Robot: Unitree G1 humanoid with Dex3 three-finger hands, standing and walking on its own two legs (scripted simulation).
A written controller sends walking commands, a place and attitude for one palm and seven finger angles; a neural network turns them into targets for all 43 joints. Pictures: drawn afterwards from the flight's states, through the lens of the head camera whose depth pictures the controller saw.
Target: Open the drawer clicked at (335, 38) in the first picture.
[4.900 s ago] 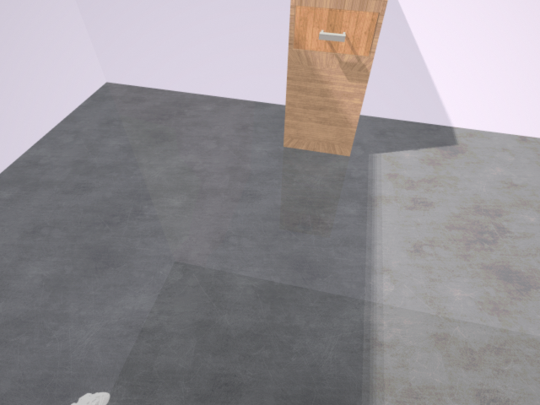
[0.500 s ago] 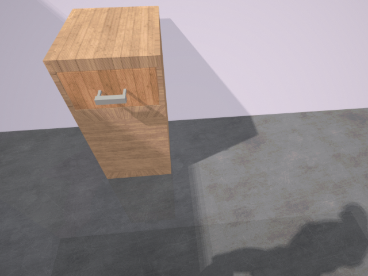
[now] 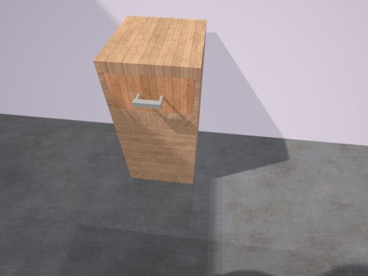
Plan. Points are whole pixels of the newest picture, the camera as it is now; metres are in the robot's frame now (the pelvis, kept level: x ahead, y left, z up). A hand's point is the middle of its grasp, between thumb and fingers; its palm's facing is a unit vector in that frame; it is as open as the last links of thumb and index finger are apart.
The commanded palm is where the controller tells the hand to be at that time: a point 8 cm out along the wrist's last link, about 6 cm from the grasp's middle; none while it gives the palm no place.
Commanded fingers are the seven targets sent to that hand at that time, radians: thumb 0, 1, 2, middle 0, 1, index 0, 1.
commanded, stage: take the last steps up to it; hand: left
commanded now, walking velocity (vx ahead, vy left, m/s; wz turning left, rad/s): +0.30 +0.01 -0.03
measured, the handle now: (148, 100) +0.74 +0.24 -0.10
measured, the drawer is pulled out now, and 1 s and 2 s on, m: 0.00 0.00 0.00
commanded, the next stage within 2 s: come to a stop and stand still in 0.44 s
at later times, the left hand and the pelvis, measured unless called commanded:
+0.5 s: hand (132, 224) +0.28 +0.19 -0.18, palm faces -0.03 -0.97 -0.23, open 7.4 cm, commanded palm none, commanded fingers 0.00 0.90 0.90 -0.20 -0.30 -0.20 -0.30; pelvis +0.16 +0.00 -0.03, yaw -1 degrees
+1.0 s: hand (119, 229) +0.26 +0.23 -0.19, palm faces +0.01 -0.98 -0.21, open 7.4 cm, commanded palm none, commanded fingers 0.00 0.90 0.90 -0.20 -0.30 -0.20 -0.30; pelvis +0.22 +0.03 -0.01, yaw -3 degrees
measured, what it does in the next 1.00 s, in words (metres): walks ahead: left foot, then right foot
